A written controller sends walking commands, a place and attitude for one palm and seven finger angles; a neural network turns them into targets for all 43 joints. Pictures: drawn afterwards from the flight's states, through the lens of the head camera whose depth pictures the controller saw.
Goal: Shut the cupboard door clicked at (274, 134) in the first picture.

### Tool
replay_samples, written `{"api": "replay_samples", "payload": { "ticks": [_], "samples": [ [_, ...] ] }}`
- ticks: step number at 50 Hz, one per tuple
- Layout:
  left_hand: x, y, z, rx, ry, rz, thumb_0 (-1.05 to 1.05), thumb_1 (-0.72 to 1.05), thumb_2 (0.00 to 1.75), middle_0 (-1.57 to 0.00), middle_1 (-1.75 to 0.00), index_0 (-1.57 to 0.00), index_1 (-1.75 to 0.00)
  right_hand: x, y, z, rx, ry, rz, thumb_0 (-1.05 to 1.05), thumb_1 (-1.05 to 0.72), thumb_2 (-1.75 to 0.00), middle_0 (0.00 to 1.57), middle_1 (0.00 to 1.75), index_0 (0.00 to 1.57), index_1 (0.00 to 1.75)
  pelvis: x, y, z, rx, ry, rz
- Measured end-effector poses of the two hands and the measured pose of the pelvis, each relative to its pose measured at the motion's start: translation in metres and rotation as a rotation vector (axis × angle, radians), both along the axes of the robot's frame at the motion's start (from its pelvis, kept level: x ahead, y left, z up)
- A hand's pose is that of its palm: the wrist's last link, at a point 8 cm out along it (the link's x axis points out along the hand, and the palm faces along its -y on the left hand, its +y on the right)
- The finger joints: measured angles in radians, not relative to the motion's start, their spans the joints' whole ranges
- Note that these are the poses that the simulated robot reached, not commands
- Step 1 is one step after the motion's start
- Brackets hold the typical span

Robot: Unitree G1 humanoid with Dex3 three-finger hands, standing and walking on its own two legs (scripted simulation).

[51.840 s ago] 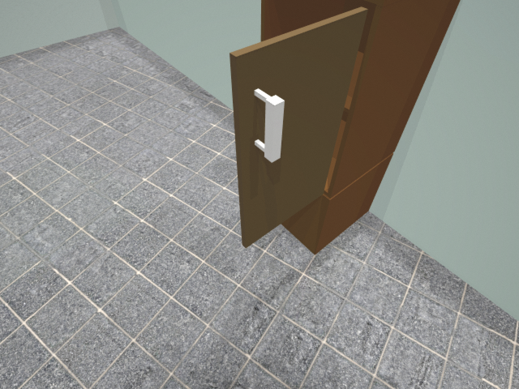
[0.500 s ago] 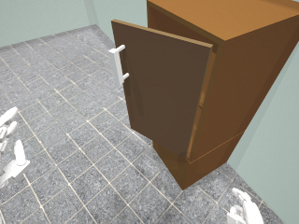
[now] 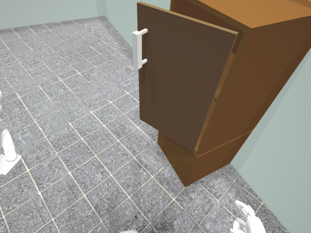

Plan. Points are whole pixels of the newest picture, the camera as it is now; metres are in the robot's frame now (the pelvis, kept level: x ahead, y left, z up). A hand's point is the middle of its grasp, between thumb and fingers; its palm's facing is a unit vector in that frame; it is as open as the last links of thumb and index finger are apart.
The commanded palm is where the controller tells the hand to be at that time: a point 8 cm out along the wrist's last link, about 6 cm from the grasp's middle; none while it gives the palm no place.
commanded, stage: step back with the hand held close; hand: left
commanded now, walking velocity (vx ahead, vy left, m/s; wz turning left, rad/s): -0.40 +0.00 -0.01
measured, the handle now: (141, 49) +0.70 +0.12 +0.12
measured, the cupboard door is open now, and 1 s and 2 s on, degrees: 25 25 25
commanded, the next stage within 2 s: stop stepping back and stand still in 0.58 s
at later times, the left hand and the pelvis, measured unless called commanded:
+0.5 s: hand out of the picture +0.15 +0.27 +0.18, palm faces +0.43 -0.80 -0.42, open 7.4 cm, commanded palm +0.09 +0.29 +0.20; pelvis -0.06 +0.00 +0.01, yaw -2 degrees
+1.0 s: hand out of the picture +0.07 +0.29 +0.17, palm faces +0.40 -0.84 -0.36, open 7.4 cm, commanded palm +0.01 +0.32 +0.20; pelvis -0.15 +0.03 +0.02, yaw -3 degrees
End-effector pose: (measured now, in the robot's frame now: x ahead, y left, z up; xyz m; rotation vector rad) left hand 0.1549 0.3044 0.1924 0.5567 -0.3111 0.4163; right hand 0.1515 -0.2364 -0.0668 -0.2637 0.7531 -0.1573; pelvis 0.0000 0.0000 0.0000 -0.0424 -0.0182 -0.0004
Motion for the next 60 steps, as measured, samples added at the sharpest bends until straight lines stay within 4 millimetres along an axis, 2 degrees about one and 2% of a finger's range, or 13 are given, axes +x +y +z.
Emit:
{"api": "replay_samples", "payload": {
  "ticks": [9,14,20,23,27,31,34,38,42,46,53,60],
  "samples": [
    [-0.015,-0.004,0.005,0.004,-0.07,-0.038,0.02,0.89,0.89,-0.21,-0.3,-0.21,-0.3,-0.022,0.001,-0.002,-0.011,0.026,0.01,0.02,-0.9,-0.89,0.2,0.3,0.2,0.3,-0.02,0.002,-0.001,-0.001,0.016,0.009],
    [-0.021,0.003,0.007,0.047,-0.061,-0.067,0.02,0.88,0.89,-0.21,-0.3,-0.21,-0.3,-0.034,0.002,0.002,-0.03,0.012,-0.007,0.02,-0.9,-0.89,0.2,0.3,0.2,0.3,-0.03,0.007,-0.001,-0.028,0.018,0.025],
    [-0.042,0.015,0.01,0.059,-0.042,-0.027,0.02,0.88,0.89,-0.21,-0.3,-0.21,-0.3,-0.038,0.006,0.005,-0.022,0.011,0.015,0.02,-0.9,-0.89,0.2,0.3,0.2,0.3,-0.038,0.004,0.003,-0.044,0.07,0.026],
    [-0.049,0.009,0.003,0.027,-0.034,-0.028,0.02,0.89,0.89,-0.21,-0.3,-0.21,-0.3,-0.037,0.008,0.004,-0.013,0.003,0.039,0.02,-0.9,-0.89,0.2,0.3,0.2,0.3,-0.051,-0.001,0.002,-0.016,0.107,-0.028],
    [-0.049,-0.012,-0.001,-0.046,-0.036,-0.106,0.02,0.89,0.89,-0.2,-0.3,-0.21,-0.3,-0.046,0.01,0.007,0.004,-0.012,0.029,0.02,-0.9,-0.89,0.2,0.3,0.2,0.3,-0.075,-0.002,0.006,-0.034,0.075,-0.041],
    [-0.062,-0.028,0.006,-0.014,-0.038,-0.204,0.02,0.89,0.89,-0.21,-0.3,-0.21,-0.3,-0.063,0.006,0.018,0.02,-0.079,-0.007,0.02,-0.9,-0.89,0.2,0.3,0.2,0.3,-0.095,-0.006,0.004,-0.037,0.054,-0.032],
    [-0.083,-0.026,0.013,0.032,-0.016,-0.211,0.02,0.88,0.89,-0.21,-0.3,-0.22,-0.3,-0.083,0.0,0.024,0.021,-0.093,-0.033,0.02,-0.9,-0.89,0.2,0.3,0.2,0.3,-0.106,-0.008,0.006,-0.026,0.052,-0.024],
    [-0.108,-0.009,0.016,0.029,-0.009,-0.131,0.02,0.88,0.89,-0.21,-0.3,-0.22,-0.3,-0.116,-0.008,0.025,-0.024,-0.024,-0.064,0.01,-0.9,-0.89,0.2,0.3,0.2,0.3,-0.108,-0.001,0.013,0.019,0.057,-0.06],
    [-0.114,0.018,0.003,-0.051,-0.039,-0.031,0.01,0.88,0.89,-0.21,-0.3,-0.22,-0.3,-0.142,-0.011,0.014,-0.085,0.034,-0.078,0.02,-0.9,-0.9,0.2,0.3,0.2,0.3,-0.116,0.016,0.008,-0.009,0.059,-0.022],
    [-0.117,0.033,-0.011,-0.124,0.009,-0.006,0.02,0.89,0.89,-0.2,-0.3,-0.21,-0.3,-0.163,0.004,0.016,-0.07,0.047,-0.108,0.02,-0.9,-0.9,0.2,0.3,0.2,0.3,-0.133,0.027,0.013,0.014,0.032,-0.039],
    [-0.134,0.018,0.002,-0.073,0.003,-0.1,0.02,0.89,0.89,-0.2,-0.3,-0.21,-0.3,-0.184,0.037,0.024,0.007,-0.033,-0.072,0.02,-0.9,-0.9,0.2,0.3,0.2,0.3,-0.153,0.027,0.019,0.021,0.036,-0.054],
    [-0.155,0.019,0.004,-0.058,0.056,-0.069,0.02,0.89,0.89,-0.21,-0.3,-0.21,-0.3,-0.196,0.041,0.013,0.055,-0.01,-0.057,0.02,-0.9,-0.89,0.2,0.3,0.2,0.3,-0.167,0.026,0.019,0.01,0.024,-0.05]
  ]
}}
